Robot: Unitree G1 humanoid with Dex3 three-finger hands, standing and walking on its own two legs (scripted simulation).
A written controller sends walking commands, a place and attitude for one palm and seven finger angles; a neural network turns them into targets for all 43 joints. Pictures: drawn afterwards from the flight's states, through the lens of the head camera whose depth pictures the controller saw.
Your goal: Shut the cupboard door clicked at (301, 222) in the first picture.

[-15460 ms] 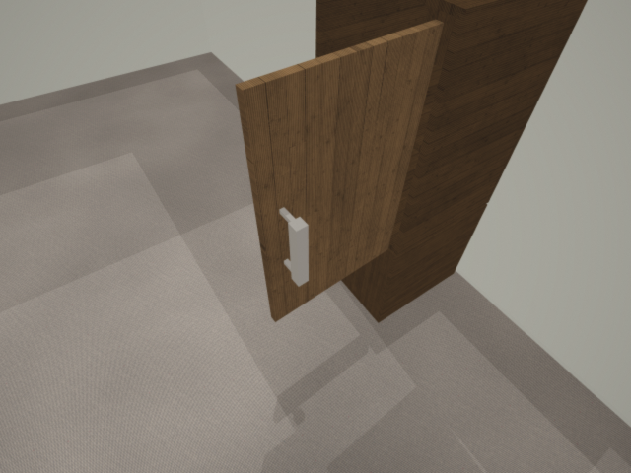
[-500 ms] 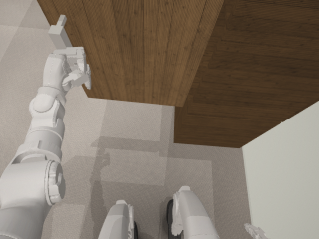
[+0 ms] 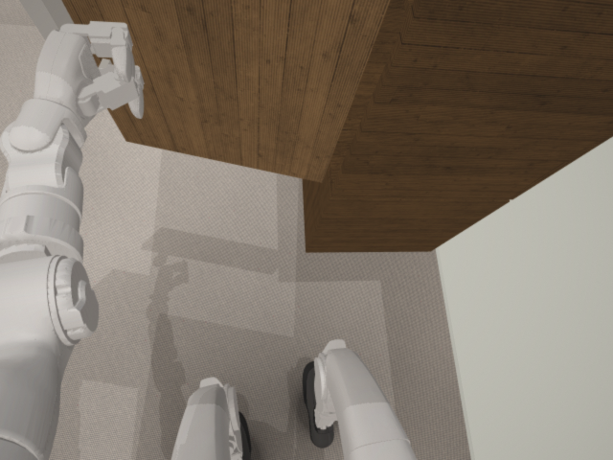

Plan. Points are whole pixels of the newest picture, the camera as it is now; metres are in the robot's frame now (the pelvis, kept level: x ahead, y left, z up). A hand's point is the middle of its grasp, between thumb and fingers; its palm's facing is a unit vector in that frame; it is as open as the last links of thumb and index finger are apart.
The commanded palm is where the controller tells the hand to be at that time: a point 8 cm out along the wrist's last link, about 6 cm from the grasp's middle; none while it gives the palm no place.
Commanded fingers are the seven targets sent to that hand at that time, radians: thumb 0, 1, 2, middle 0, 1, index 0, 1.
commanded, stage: push the door shut along its arc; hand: left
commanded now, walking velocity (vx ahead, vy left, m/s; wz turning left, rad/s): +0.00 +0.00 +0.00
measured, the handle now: (74, 32) +0.63 +0.19 +0.06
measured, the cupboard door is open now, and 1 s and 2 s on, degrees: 78 69 69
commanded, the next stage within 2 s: pull the fist back off the door in 0.54 s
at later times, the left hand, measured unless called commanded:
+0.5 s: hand (162, 52) +0.59 +0.09 +0.06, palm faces -0.36 -0.93 -0.04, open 3.0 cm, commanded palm +0.61 +0.12 +0.06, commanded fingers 0.00 0.90 0.90 -1.30 -1.50 -1.30 -1.50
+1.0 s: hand (183, 60) +0.59 +0.07 +0.05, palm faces -0.05 -1.00 -0.02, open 3.1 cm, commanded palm +0.56 +0.12 +0.06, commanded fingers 0.00 0.90 0.90 -1.30 -1.50 -1.30 -1.50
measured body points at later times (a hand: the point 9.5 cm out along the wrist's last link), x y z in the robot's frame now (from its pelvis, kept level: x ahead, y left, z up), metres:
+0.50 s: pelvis +0.00 +0.00 -0.01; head +0.22 +0.01 +0.38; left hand +0.61 +0.15 +0.07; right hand -0.02 -0.27 -0.11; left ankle -0.01 +0.09 -0.61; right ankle +0.08 -0.13 -0.61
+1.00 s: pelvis +0.00 -0.01 +0.00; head +0.20 +0.00 +0.40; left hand +0.59 +0.13 +0.05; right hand -0.04 -0.25 -0.11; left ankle -0.01 +0.09 -0.61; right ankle +0.08 -0.13 -0.61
